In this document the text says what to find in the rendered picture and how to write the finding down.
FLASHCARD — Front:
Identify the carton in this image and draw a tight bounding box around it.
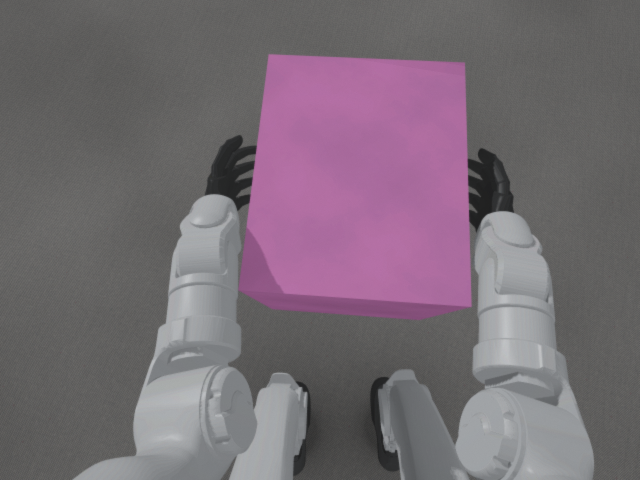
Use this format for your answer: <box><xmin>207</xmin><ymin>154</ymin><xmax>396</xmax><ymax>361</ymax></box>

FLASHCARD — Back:
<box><xmin>238</xmin><ymin>54</ymin><xmax>472</xmax><ymax>320</ymax></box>

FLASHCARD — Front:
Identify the robot right hand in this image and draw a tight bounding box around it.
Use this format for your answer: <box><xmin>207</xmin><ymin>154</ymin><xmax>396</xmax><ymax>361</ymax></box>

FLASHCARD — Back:
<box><xmin>468</xmin><ymin>148</ymin><xmax>514</xmax><ymax>233</ymax></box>

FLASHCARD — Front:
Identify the robot left forearm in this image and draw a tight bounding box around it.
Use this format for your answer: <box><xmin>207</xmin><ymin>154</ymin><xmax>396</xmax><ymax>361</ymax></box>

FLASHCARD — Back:
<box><xmin>133</xmin><ymin>194</ymin><xmax>242</xmax><ymax>446</ymax></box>

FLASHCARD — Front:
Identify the robot left hand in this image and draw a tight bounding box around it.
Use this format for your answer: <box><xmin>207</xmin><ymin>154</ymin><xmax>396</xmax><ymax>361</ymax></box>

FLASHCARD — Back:
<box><xmin>205</xmin><ymin>135</ymin><xmax>257</xmax><ymax>211</ymax></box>

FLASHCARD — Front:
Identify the right robot upper arm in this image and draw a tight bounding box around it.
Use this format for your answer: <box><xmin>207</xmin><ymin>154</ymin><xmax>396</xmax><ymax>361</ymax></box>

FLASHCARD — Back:
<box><xmin>455</xmin><ymin>388</ymin><xmax>594</xmax><ymax>480</ymax></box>

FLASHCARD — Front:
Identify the robot left thigh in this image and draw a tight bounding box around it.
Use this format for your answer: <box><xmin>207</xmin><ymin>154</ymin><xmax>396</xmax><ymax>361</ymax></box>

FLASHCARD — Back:
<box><xmin>229</xmin><ymin>383</ymin><xmax>308</xmax><ymax>480</ymax></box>

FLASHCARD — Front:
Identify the right robot foot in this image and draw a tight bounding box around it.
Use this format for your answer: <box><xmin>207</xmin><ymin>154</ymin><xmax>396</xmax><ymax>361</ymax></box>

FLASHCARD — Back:
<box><xmin>370</xmin><ymin>377</ymin><xmax>400</xmax><ymax>472</ymax></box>

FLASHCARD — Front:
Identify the robot right forearm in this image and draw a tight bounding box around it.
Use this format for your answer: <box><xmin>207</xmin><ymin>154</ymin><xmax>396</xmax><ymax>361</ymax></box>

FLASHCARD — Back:
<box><xmin>472</xmin><ymin>211</ymin><xmax>594</xmax><ymax>456</ymax></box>

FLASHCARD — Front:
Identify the left robot upper arm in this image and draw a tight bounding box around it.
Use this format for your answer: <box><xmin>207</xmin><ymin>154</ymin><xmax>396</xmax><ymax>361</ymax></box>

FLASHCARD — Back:
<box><xmin>73</xmin><ymin>364</ymin><xmax>257</xmax><ymax>480</ymax></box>

